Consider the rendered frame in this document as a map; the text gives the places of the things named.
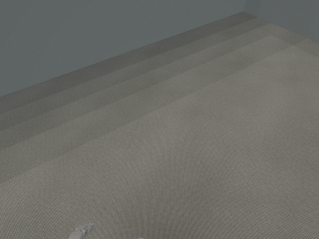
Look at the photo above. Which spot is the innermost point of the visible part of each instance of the robot left hand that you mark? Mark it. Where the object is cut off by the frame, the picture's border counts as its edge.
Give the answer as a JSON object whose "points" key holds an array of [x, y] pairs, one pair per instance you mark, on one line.
{"points": [[82, 231]]}

